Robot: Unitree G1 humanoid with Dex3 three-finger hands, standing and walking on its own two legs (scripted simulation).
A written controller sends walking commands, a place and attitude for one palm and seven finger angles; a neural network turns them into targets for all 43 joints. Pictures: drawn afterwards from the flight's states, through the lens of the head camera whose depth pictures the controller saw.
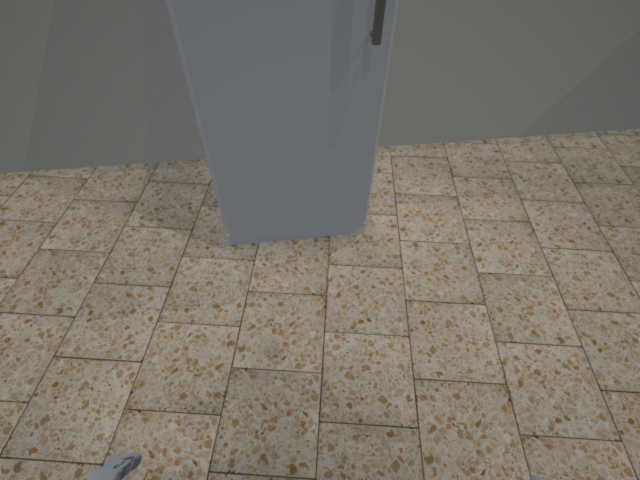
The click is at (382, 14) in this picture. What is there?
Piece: fridge door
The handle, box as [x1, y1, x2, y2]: [370, 0, 385, 44]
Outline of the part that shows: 385,0 376,0 373,30 370,31 370,35 372,37 371,41 373,44 380,44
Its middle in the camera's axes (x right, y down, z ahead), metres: +0.14 -0.63 +0.86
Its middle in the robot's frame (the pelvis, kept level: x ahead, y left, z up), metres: +1.11 -0.07 +0.25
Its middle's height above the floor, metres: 1.02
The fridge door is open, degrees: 0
